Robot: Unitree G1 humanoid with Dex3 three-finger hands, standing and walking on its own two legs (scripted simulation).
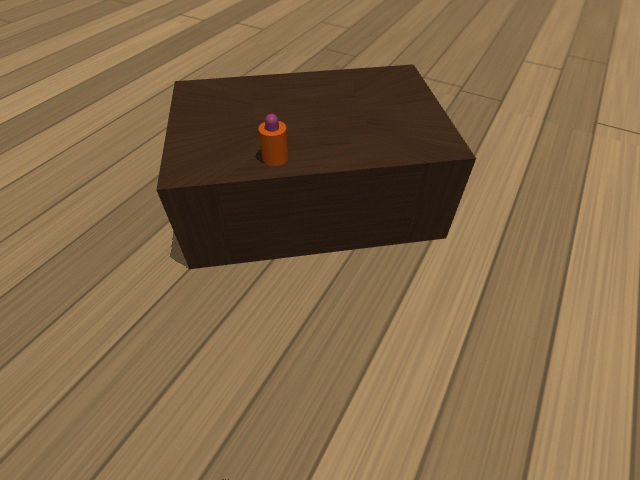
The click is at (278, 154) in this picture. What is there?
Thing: necked bottle
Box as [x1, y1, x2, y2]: [259, 114, 287, 165]
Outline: 268,114 265,118 265,121 259,126 263,161 267,164 278,165 287,160 286,130 285,125 282,122 278,121 277,117 274,114
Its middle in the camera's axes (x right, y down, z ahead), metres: -0.15 -0.33 +1.28
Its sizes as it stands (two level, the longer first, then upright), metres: 0.089 0.089 0.166
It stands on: a support 0.42 m high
